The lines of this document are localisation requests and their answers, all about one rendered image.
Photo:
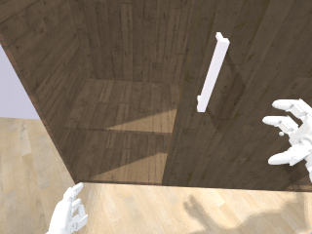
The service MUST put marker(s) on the robot left hand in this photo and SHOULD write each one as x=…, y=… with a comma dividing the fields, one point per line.
x=63, y=214

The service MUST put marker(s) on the robot right hand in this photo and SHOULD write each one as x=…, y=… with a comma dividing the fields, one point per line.
x=299, y=150

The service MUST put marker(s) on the wardrobe door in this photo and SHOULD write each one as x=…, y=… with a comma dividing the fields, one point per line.
x=304, y=180
x=269, y=57

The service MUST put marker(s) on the handle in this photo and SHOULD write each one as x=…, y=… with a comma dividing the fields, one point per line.
x=216, y=63

